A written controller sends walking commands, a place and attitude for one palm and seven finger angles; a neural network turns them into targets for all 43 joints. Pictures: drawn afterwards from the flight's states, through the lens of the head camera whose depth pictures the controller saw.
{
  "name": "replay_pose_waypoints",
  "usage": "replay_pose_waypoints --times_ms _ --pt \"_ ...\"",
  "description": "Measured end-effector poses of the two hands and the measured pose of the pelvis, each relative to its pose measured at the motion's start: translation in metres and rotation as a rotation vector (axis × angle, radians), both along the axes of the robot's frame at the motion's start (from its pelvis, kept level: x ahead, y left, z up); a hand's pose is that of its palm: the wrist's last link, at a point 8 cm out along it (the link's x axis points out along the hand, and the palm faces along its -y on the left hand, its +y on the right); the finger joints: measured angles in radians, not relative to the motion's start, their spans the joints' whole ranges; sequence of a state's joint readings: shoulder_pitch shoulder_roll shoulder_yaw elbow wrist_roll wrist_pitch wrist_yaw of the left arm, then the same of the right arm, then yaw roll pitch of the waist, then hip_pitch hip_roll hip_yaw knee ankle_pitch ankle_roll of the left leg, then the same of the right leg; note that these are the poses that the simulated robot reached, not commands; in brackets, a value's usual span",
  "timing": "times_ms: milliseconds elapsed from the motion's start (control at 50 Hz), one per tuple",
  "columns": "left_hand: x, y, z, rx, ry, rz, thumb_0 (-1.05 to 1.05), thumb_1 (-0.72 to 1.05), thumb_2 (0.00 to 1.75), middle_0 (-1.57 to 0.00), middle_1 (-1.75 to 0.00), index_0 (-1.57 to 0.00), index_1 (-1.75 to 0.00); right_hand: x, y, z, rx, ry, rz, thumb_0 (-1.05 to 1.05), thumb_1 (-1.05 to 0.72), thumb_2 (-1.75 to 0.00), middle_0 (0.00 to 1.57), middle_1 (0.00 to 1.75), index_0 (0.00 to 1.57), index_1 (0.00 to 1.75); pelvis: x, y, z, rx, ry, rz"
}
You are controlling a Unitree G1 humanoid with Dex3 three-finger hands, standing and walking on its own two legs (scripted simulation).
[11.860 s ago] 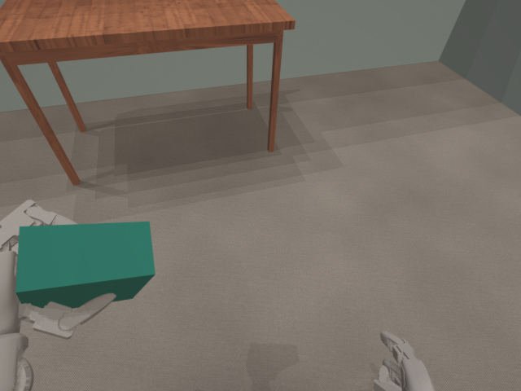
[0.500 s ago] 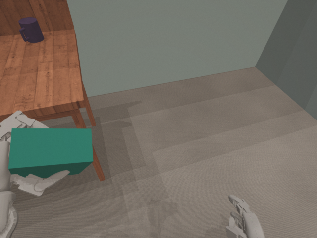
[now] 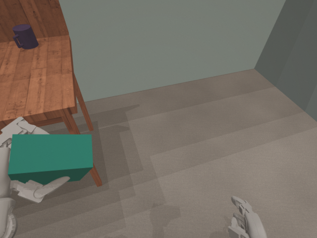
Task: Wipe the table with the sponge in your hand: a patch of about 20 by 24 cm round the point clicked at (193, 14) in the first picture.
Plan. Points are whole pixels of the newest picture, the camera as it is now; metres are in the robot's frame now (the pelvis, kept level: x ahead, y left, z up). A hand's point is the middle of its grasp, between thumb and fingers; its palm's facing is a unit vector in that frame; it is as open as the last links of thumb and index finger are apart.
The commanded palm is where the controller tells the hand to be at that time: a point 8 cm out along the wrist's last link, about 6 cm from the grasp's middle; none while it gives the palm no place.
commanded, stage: look again from close up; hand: left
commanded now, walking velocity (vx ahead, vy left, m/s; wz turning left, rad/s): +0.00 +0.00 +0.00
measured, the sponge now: (63, 161) +0.23 +0.21 +0.14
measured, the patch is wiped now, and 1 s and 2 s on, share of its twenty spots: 0.00 0.00 0.00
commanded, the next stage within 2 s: shuffle to correct the standing spot in 0.30 s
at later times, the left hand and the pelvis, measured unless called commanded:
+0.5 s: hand (31, 165) +0.21 +0.26 +0.15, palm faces +0.37 -0.85 -0.37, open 10.3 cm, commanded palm +0.15 +0.30 +0.17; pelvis +0.00 +0.01 +0.00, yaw +1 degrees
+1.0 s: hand out of the picture +0.17 +0.35 +0.15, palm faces +0.43 -0.79 -0.43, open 10.3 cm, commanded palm +0.14 +0.38 +0.17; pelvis -0.01 +0.09 -0.02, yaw +3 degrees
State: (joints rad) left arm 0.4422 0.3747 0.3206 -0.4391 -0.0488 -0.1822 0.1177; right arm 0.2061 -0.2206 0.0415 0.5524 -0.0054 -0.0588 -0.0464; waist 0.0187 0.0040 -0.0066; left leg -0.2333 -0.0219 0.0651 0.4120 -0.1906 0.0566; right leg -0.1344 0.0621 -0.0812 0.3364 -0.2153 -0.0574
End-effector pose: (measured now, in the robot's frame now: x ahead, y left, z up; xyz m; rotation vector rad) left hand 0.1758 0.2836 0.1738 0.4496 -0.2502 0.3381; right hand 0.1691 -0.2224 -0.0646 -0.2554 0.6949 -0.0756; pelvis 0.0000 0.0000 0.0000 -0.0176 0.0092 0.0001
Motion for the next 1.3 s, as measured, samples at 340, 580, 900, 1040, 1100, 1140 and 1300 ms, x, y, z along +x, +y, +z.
replay_pose_waypoints --times_ms 340,580,900,1040,1100,1140,1300 --pt "-0.004 0.006 -0.013 -0.048 0.044 0.019 -0.01 -0.52 1.01 -0.71 -1.37 -0.73 -1.36 -0.007 0.004 0.0 -0.017 0.03 -0.005 0.02 -0.9 -0.9 0.2 0.3 0.21 0.3 -0.004 0.004 0.001 -0.005 -0.004 0.009" --pt "-0.009 0.025 -0.015 -0.028 0.057 0.018 -0.01 -0.52 1.0 -0.71 -1.37 -0.73 -1.36 -0.009 0.018 -0.004 -0.01 0.028 -0.007 0.01 -0.9 -0.9 0.2 0.3 0.21 0.3 -0.004 0.023 -0.002 -0.021 0.002 0.018" --pt "-0.023 0.077 0.007 0.081 -0.015 0.023 -0.01 -0.52 1.0 -0.71 -1.37 -0.73 -1.36 0.005 0.07 -0.016 0.015 0.004 0.05 0.01 -0.9 -0.9 0.2 0.3 0.21 0.3 -0.009 0.074 -0.014 0.004 0.004 0.087" --pt "-0.046 0.113 -0.012 0.033 0.004 0.095 -0.01 -0.52 1.0 -0.71 -1.37 -0.73 -1.36 0.004 0.104 -0.027 0.012 0.095 0.07 0.01 -0.9 -0.9 0.2 0.3 0.21 0.3 -0.008 0.102 -0.016 0.032 -0.002 0.049" --pt "-0.034 0.131 -0.02 0.013 -0.035 0.092 -0.01 -0.52 1.0 -0.71 -1.37 -0.73 -1.36 0.007 0.12 -0.037 -0.022 0.053 0.053 0.01 -0.9 -0.9 0.2 0.3 0.21 0.3 -0.005 0.128 -0.03 0.027 -0.02 0.059" --pt "-0.022 0.141 -0.018 0.045 -0.072 0.072 -0.01 -0.52 1.0 -0.71 -1.37 -0.73 -1.36 0.007 0.133 -0.045 -0.01 0.035 0.02 0.01 -0.9 -0.9 0.2 0.3 0.21 0.3 -0.009 0.138 -0.036 0.046 -0.035 0.051" --pt "0.005 0.142 0.01 0.168 -0.115 -0.026 -0.01 -0.52 1.0 -0.71 -1.37 -0.73 -1.36 -0.011 0.179 -0.058 0.146 0.044 0.007 0.01 -0.9 -0.9 0.2 0.3 0.21 0.3 -0.007 0.153 -0.034 0.038 -0.033 0.024"
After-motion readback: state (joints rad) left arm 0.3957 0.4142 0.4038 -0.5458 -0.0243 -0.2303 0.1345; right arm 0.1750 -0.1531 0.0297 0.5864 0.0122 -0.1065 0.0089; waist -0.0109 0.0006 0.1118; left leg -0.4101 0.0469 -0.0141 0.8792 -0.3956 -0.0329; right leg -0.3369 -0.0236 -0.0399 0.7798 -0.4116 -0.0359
